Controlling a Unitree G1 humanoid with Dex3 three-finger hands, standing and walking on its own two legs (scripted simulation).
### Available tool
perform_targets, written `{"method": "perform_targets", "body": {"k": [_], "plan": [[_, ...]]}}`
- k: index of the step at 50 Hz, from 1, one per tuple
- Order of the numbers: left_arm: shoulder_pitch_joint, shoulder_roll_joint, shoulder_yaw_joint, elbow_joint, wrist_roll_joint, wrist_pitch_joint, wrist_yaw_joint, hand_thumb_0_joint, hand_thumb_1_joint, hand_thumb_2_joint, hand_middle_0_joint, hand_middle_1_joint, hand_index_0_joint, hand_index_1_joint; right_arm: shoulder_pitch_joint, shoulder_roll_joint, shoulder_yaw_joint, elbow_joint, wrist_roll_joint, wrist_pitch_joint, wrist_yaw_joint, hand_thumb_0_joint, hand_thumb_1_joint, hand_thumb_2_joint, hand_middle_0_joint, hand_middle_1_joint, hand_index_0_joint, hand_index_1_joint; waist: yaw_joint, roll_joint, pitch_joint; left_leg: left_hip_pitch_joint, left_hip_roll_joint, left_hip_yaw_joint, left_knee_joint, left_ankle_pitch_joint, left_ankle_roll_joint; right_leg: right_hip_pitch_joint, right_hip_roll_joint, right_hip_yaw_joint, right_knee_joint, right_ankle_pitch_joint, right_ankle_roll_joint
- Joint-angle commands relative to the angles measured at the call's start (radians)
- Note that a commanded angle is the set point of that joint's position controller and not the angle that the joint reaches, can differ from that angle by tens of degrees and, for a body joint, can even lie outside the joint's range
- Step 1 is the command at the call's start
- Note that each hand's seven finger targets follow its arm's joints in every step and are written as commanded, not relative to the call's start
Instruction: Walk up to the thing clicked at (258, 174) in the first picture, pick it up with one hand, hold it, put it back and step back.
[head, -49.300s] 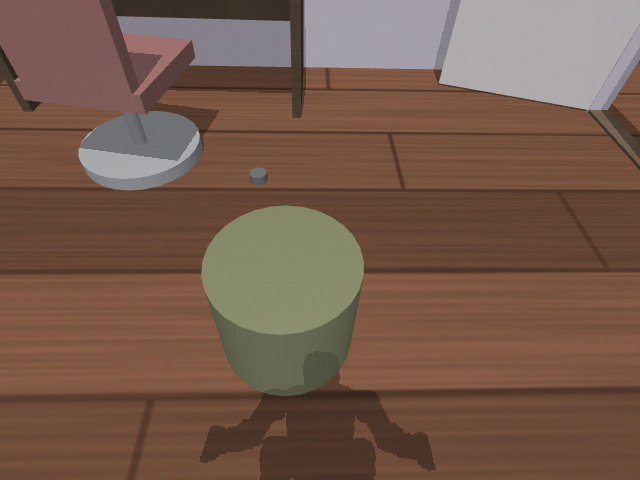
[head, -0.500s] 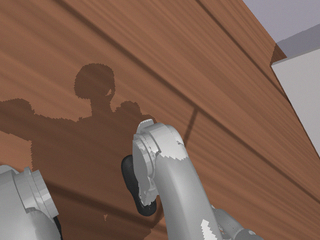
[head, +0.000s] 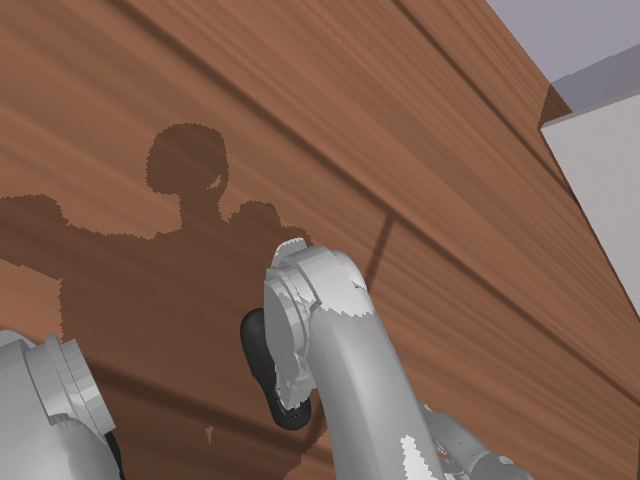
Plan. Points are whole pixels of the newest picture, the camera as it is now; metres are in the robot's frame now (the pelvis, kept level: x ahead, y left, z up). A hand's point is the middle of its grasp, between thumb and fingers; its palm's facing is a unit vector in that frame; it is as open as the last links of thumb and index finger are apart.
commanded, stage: open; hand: left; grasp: from above
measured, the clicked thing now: out of the picture +0.45 +0.36 -0.28
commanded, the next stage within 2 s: withdraw in 0.38 s
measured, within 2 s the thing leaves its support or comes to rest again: neither
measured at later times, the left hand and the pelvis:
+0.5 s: hand out of the picture +0.44 +0.36 -0.24, palm faces -0.44 -0.16 -0.88, open 14.1 cm; pelvis +0.00 +0.00 +0.00, yaw +0 degrees
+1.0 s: hand out of the picture +0.45 +0.40 -0.09, palm faces -0.40 -0.10 -0.91, open 14.1 cm; pelvis +0.00 -0.01 +0.03, yaw +5 degrees
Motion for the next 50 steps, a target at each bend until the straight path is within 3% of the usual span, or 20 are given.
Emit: {"method": "perform_targets", "body": {"k": [1,14,16,19,21,24,25,27,29,31,33,35,36,38,43,44,47,48,49,50], "plan": [[-0.221,0.226,0.016,-0.113,-0.025,-0.005,0.029,0.0,-0.568,1.046,-0.061,-1.018,-0.041,-1.038,0.178,-0.327,-0.094,0.015,0.013,0.007,-0.017,0.0,-0.891,-0.9,0.201,0.301,0.201,0.301,-0.044,0.578,-0.624,0.533,0.033,0.114,-0.282,0.269,-0.001,0.319,0.026,-0.163,-0.166,0.281,-0.088],[-0.231,0.213,-0.011,-0.102,-0.013,-0.035,0.036,0.0,-0.533,0.996,-0.049,-1.02,-0.044,-1.024,0.165,-0.338,-0.089,0.003,0.001,0.022,-0.03,0.0,-0.886,-0.898,0.201,0.3,0.201,0.3,-0.054,0.568,-0.596,0.515,0.033,0.115,-0.3,0.201,-0.001,0.313,0.029,-0.164,-0.178,0.232,-0.09],[-0.249,0.243,0.01,-0.131,-0.01,-0.037,0.043,0.0,-0.513,0.982,-0.045,-1.03,-0.05,-1.024,0.172,-0.329,-0.08,0.002,0.003,0.021,-0.029,0.0,-0.885,-0.897,0.201,0.3,0.201,0.3,-0.047,0.568,-0.609,0.513,0.032,0.115,-0.294,0.213,0.001,0.32,0.027,-0.165,-0.177,0.242,-0.088],[-0.233,0.221,-0.006,-0.112,-0.01,-0.032,0.044,0.0,-0.523,0.992,-0.048,-1.023,-0.045,-1.025,0.177,-0.332,-0.084,0.009,0.001,0.015,-0.028,0.0,-0.886,-0.897,0.201,0.3,0.2,0.3,-0.061,0.574,-0.604,0.533,0.036,0.115,-0.29,0.241,-0.001,0.325,0.028,-0.163,-0.176,0.263,-0.087],[-0.243,0.237,0.012,-0.114,-0.014,-0.029,0.047,0.0,-0.509,0.976,-0.046,-1.028,-0.049,-1.023,0.18,-0.327,-0.078,0.009,0.0,0.013,-0.028,0.0,-0.886,-0.897,0.201,0.3,0.2,0.3,-0.054,0.569,-0.611,0.528,0.034,0.112,-0.292,0.232,-0.001,0.318,0.026,-0.168,-0.175,0.255,-0.087],[-0.247,0.247,0.01,-0.133,-0.011,-0.023,0.048,0.0,-0.506,0.969,-0.044,-1.035,-0.05,-1.028,0.183,-0.337,-0.083,0.008,0.001,0.013,-0.031,0.0,-0.887,-0.898,0.201,0.3,0.2,0.3,-0.051,0.581,-0.609,0.526,0.034,0.117,-0.29,0.233,0.0,0.323,0.026,-0.165,-0.181,0.259,-0.085],[-0.229,0.224,-0.002,-0.113,-0.012,-0.018,0.045,0.0,-0.531,0.987,-0.053,-1.034,-0.072,-1.015,0.18,-0.334,-0.086,0.007,-0.001,0.01,-0.03,0.0,-0.9,-0.899,0.2,0.3,0.2,0.3,-0.057,0.575,-0.604,0.531,0.034,0.121,-0.284,0.233,0.0,0.324,0.026,-0.161,-0.178,0.259,-0.087],[-0.235,0.232,0.008,-0.143,-0.019,-0.015,0.046,0.0,-0.543,0.994,-0.056,-1.026,-0.068,-1.014,0.184,-0.337,-0.094,0.011,0.004,0.007,-0.029,0.0,-0.903,-0.9,0.2,0.3,0.2,0.3,-0.048,0.599,-0.621,0.551,0.036,0.117,-0.293,0.243,-0.005,0.322,0.024,-0.162,-0.176,0.265,-0.089],[-0.276,0.28,0.051,-0.249,-0.014,-0.011,0.046,0.0,-0.546,0.997,-0.057,-1.023,-0.066,-1.013,0.192,-0.337,-0.106,0.016,0.006,0.005,-0.025,0.0,-0.904,-0.901,0.2,0.3,0.2,0.3,-0.019,0.677,-0.696,0.622,0.038,0.113,-0.297,0.291,-0.016,0.31,0.016,-0.164,-0.157,0.287,-0.093],[-0.227,0.23,0.034,-0.238,-0.017,0.01,0.032,0.0,-0.555,1.003,-0.058,-1.019,-0.062,-1.013,0.188,-0.321,-0.12,0.014,0.004,0.003,-0.014,0.0,-0.905,-0.902,0.2,0.3,0.2,0.3,-0.02,0.678,-0.705,0.622,0.037,0.126,-0.288,0.312,-0.013,0.321,0.02,-0.157,-0.158,0.305,-0.093],[-0.239,0.254,0.077,-0.365,-0.031,0.026,0.024,0.0,-0.553,1.003,-0.056,-1.019,-0.061,-1.014,0.209,-0.321,-0.144,0.015,0.017,0.007,-0.009,0.0,-0.904,-0.902,0.2,0.3,0.2,0.3,0.017,0.726,-0.784,0.65,0.029,0.137,-0.303,0.347,-0.017,0.335,0.017,-0.15,-0.162,0.325,-0.098],[-0.193,0.213,0.071,-0.449,-0.051,0.049,-0.004,0.0,-0.566,1.015,-0.059,-1.017,-0.055,-1.02,0.192,-0.302,-0.171,0.015,0.032,0.015,-0.001,0.0,-0.906,-0.904,0.2,0.3,0.2,0.3,0.074,0.785,-0.859,0.694,0.025,0.147,-0.326,0.367,-0.022,0.31,0.013,-0.14,-0.16,0.32,-0.109],[-0.185,0.217,0.082,-0.5,-0.057,0.061,-0.015,0.0,-0.57,1.022,-0.062,-1.02,-0.054,-1.027,0.195,-0.302,-0.184,0.013,0.041,0.026,0.003,0.0,-0.906,-0.904,0.2,0.3,0.2,0.3,0.091,0.8,-0.884,0.7,0.022,0.153,-0.342,0.376,-0.022,0.312,0.011,-0.133,-0.165,0.323,-0.111],[-0.166,0.163,0.079,-0.533,-0.072,0.091,-0.054,0.0,-0.551,1.013,-0.057,-1.015,-0.055,-1.017,0.212,-0.288,-0.22,0.021,0.06,0.048,0.01,0.0,-0.902,-0.902,0.2,0.3,0.2,0.3,0.103,0.781,-0.878,0.667,0.013,0.165,-0.36,0.36,-0.021,0.281,0.004,-0.12,-0.167,0.316,-0.114],[-0.179,0.029,0.007,-0.592,-0.118,0.14,-0.202,0.0,-0.549,1.027,-0.064,-1.033,-0.057,-1.039,0.257,-0.255,-0.267,0.03,0.112,0.104,0.015,0.0,-0.904,-0.903,0.2,0.3,0.2,0.3,0.094,0.617,-0.859,0.582,-0.001,0.187,-0.397,0.268,0.012,0.297,0.0,-0.08,-0.247,0.259,-0.11],[-0.202,0.001,-0.013,-0.591,-0.128,0.139,-0.236,0.0,-0.55,1.033,-0.067,-1.032,-0.057,-1.043,0.26,-0.257,-0.276,0.028,0.12,0.117,0.008,0.0,-0.905,-0.905,0.2,0.3,0.2,0.3,0.08,0.598,-0.835,0.562,-0.003,0.185,-0.412,0.232,0.012,0.287,-0.005,-0.08,-0.257,0.231,-0.115],[-0.206,-0.05,-0.056,-0.609,-0.147,0.139,-0.334,0.0,-0.539,1.031,-0.075,-1.039,-0.066,-1.049,0.285,-0.243,-0.301,0.026,0.144,0.157,-0.019,0.0,-0.906,-0.904,0.2,0.3,0.2,0.3,0.077,0.515,-0.817,0.554,-0.01,0.195,-0.443,0.18,0.02,0.324,-0.01,-0.058,-0.314,0.189,-0.114],[-0.221,-0.049,-0.057,-0.627,-0.155,0.131,-0.365,0.0,-0.529,1.028,-0.072,-1.035,-0.064,-1.043,0.289,-0.25,-0.307,0.018,0.151,0.167,-0.03,0.0,-0.903,-0.904,0.2,0.3,0.2,0.3,0.079,0.485,-0.8,0.535,-0.017,0.191,-0.453,0.17,0.019,0.314,-0.014,-0.059,-0.321,0.167,-0.12],[-0.162,-0.046,-0.048,-0.566,-0.155,0.134,-0.391,0.0,-0.528,1.03,-0.073,-1.035,-0.064,-1.044,0.286,-0.257,-0.311,0.001,0.152,0.178,-0.041,0.0,-0.903,-0.904,0.2,0.3,0.2,0.3,0.072,0.441,-0.772,0.531,-0.018,0.189,-0.452,0.177,0.021,0.321,-0.017,-0.058,-0.334,0.169,-0.12],[-0.206,-0.071,-0.074,-0.613,-0.167,0.122,-0.416,0.0,-0.522,1.027,-0.078,-1.032,-0.069,-1.042,0.294,-0.237,-0.305,0.009,0.156,0.19,-0.053,0.0,-0.902,-0.903,0.2,0.3,0.2,0.3,0.068,0.418,-0.764,0.518,-0.018,0.199,-0.451,0.183,0.025,0.34,-0.018,-0.051,-0.346,0.172,-0.118]]}}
